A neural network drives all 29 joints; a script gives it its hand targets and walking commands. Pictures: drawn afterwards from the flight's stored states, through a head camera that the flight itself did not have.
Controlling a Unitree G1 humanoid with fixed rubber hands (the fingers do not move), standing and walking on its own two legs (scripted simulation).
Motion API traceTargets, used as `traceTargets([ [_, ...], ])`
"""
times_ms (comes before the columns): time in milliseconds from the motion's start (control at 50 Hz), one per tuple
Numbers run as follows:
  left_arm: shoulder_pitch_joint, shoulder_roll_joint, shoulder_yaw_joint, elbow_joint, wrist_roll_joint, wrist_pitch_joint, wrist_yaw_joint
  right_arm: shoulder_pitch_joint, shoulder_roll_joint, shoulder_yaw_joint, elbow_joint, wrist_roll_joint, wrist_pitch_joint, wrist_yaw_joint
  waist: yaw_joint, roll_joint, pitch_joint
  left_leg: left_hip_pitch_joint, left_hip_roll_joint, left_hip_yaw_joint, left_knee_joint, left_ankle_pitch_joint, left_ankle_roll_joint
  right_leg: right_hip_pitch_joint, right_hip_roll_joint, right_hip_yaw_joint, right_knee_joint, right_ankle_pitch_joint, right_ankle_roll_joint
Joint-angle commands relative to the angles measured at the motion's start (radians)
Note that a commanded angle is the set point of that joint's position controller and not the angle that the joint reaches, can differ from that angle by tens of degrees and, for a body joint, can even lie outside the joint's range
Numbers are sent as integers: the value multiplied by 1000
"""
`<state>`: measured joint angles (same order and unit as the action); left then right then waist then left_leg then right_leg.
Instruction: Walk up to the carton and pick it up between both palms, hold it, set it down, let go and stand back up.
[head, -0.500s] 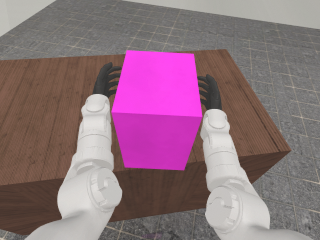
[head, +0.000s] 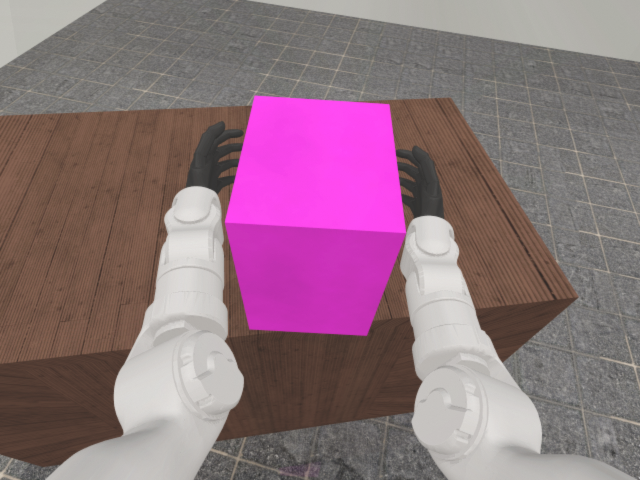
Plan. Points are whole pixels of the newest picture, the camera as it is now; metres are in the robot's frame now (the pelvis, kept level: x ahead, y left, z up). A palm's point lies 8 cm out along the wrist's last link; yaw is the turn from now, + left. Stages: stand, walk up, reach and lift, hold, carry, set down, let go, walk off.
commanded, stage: reach and lift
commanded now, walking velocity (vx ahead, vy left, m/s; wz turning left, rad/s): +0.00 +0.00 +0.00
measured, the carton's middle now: (314, 224) +0.46 +0.03 +0.04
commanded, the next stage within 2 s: none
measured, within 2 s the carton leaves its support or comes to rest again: leaves its support in 0.72 s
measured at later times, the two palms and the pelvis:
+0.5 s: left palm (200, 203) +0.42 +0.17 +0.12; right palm (426, 224) +0.40 -0.11 +0.11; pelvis -0.01 +0.00 +0.00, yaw +0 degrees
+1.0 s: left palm (170, 223) +0.36 +0.19 +0.15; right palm (430, 233) +0.36 -0.09 +0.15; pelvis -0.05 +0.00 +0.00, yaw +1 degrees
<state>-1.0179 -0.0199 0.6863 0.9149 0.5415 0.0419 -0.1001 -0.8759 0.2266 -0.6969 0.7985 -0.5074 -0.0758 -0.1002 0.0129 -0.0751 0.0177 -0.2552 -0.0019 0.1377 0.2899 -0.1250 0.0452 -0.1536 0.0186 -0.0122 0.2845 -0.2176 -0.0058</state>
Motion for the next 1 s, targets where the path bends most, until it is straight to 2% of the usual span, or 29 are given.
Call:
traceTargets([
  [0, -289, -271, -136, 76, 8, 32, -58, -409, 343, 214, 44, -9, -2, 105, 32, 91, -422, 328, 33, 2, 66, 442, -16, 5, -28, -70, 2, 357, 83],
  [40, -298, -279, -148, 86, 6, 28, -56, -411, 346, 228, 49, -22, -6, 103, 22, 69, -443, 329, 32, 5, 75, 425, -11, 6, -31, -67, 10, 401, 84],
  [60, -299, -267, -148, 74, -12, 28, -51, -433, 345, 254, 10, -15, -14, 105, 53, 48, -456, 318, 36, -2, 75, 450, -9, 32, -32, -61, 27, 447, 91],
  [80, -279, -308, -171, 54, -2, 26, -44, -383, 337, 257, 64, -22, -12, 109, 32, 90, -492, 358, 38, -6, 86, 511, -25, 14, -22, -72, 28, 427, 82],
  [100, -285, -307, -157, 84, -11, 33, -49, -410, 373, 302, 35, -15, -8, 114, 64, 47, -472, 357, 39, -13, 91, 519, -11, 19, -29, -64, 34, 451, 93],
  [140, -279, -295, -172, 53, -20, 22, -39, -394, 343, 294, 54, -11, -15, 110, 58, 65, -504, 384, 43, -3, 94, 520, -15, -12, -29, -65, 39, 465, 90],
  [180, -278, -354, -199, 56, -44, 38, -34, -398, 338, 255, 71, -15, -39, 111, 16, 101, -510, 470, 60, -34, 120, 621, -35, -113, -15, -86, 14, 358, 73],
  [200, -299, -336, -205, 46, -51, 32, -29, -409, 340, 268, 74, -10, -42, 111, 33, 100, -522, 462, 70, -36, 111, 624, -35, -109, -12, -95, 15, 332, 68],
  [220, -295, -364, -227, 77, -62, 40, -30, -417, 364, 293, 35, 0, -42, 114, 29, 53, -492, 402, 55, -13, 118, 589, -33, -56, -8, -81, 19, 406, 63],
  [280, -284, -380, -245, 30, -70, 48, -22, -401, 341, 303, 74, 14, -54, 110, 15, 110, -523, 440, 58, -29, 127, 632, -46, -54, -13, -82, 34, 437, 71],
  [320, -304, -371, -240, 59, -80, 67, -34, -445, 359, 316, 52, 24, -54, 106, 17, 70, -491, 397, 51, -28, 129, 595, -33, -23, -21, -69, 33, 468, 75],
  [380, -317, -388, -300, 3, -109, 78, -33, -452, 367, 343, 58, 64, -52, 97, -1, 86, -513, 340, 37, -25, 107, 507, -39, 38, -22, -59, 43, 503, 77],
  [420, -333, -378, -311, 4, -117, 81, -27, -496, 349, 360, 36, 77, -61, 100, 19, 104, -576, 368, 46, -29, 113, 535, -47, 20, -18, -57, 44, 505, 70],
  [440, -347, -400, -321, -14, -108, 82, -25, -484, 358, 342, 77, 71, -57, 101, -3, 116, -558, 384, 47, -38, 106, 526, -51, -1, -22, -61, 35, 454, 72],
  [480, -380, -400, -341, 9, -135, 81, -25, -543, 360, 358, 45, 80, -68, 99, 8, 101, -581, 320, 40, -27, 103, 471, -58, 54, -18, -55, 37, 465, 62],
  [500, -390, -395, -325, 4, -132, 82, -24, -576, 370, 364, 33, 85, -61, 107, 27, 85, -573, 311, 45, -24, 97, 443, -50, 66, -19, -50, 38, 444, 59],
  [520, -396, -366, -310, 42, -149, 82, -32, -562, 377, 355, 41, 88, -57, 102, 18, 34, -557, 266, 26, -19, 76, 326, -25, 97, -36, -30, 31, 461, 69],
  [560, -400, -383, -327, -1, -151, 89, -30, -577, 373, 372, 40, 97, -50, 105, 15, 67, -565, 297, 33, -30, 70, 341, -30, 91, -35, -34, 43, 475, 77],
  [600, -448, -397, -355, 1, -166, 80, -28, -597, 366, 353, 38, 80, -41, 111, -5, 70, -555, 278, 36, -39, 61, 289, -32, 78, -33, -31, 36, 415, 69],
  [620, -458, -395, -346, -3, -171, 71, -34, -609, 384, 358, 22, 85, -54, 108, 14, 53, -585, 274, 38, -29, 60, 293, -31, 82, -36, -35, 37, 429, 74],
  [640, -448, -383, -359, 24, -173, 79, -37, -584, 377, 340, 69, 99, -35, 107, -7, 57, -527, 273, 35, -35, 53, 251, -27, 70, -35, -37, 27, 381, 72],
  [700, -502, -385, -353, -7, -184, 82, -32, -681, 369, 366, 23, 105, -42, 113, 19, 62, -561, 288, 41, -43, 48, 235, -20, 55, -36, -25, 27, 349, 69],
  [720, -494, -399, -375, -7, -182, 86, -25, -633, 361, 337, 91, 106, -27, 115, -7, 87, -546, 340, 53, -51, 44, 227, -34, 6, -23, -46, 4, 245, 64],
  [760, -519, -374, -373, 7, -172, 92, -24, -631, 359, 326, 127, 113, -16, 117, 10, 90, -508, 319, 55, -36, 33, 159, -28, -16, -25, -46, -13, 153, 51],
  [800, -530, -391, -403, 13, -194, 110, -16, -650, 332, 308, 120, 123, -4, 118, -17, 120, -471, 330, 61, -56, 14, 86, -43, -46, -21, -53, -24, 70, 47],
  [860, -556, -413, -425, -9, -205, 132, -4, -652, 316, 280, 157, 148, 17, 124, -36, 128, -448, 323, 71, -66, -9, 11, -51, -57, -19, -60, -29, 27, 45],
  [880, -558, -387, -389, 16, -190, 135, -9, -681, 320, 285, 146, 150, 22, 123, -16, 113, -417, 316, 64, -54, -10, -19, -41, -70, -24, -51, -39, 11, 45],
  [920, -554, -389, -386, 22, -193, 148, -4, -686, 303, 274, 173, 157, 42, 125, -20, 105, -403, 309, 76, -69, -40, -87, -34, -44, -23, -49, -34, -21, 47],
  [980, -593, -402, -421, 34, -212, 160, -3, -678, 281, 251, 193, 160, 55, 123, -60, 126, -394, 301, 97, -89, -58, -130, -49, -45, -13, -64, -25, -10, 50],
])
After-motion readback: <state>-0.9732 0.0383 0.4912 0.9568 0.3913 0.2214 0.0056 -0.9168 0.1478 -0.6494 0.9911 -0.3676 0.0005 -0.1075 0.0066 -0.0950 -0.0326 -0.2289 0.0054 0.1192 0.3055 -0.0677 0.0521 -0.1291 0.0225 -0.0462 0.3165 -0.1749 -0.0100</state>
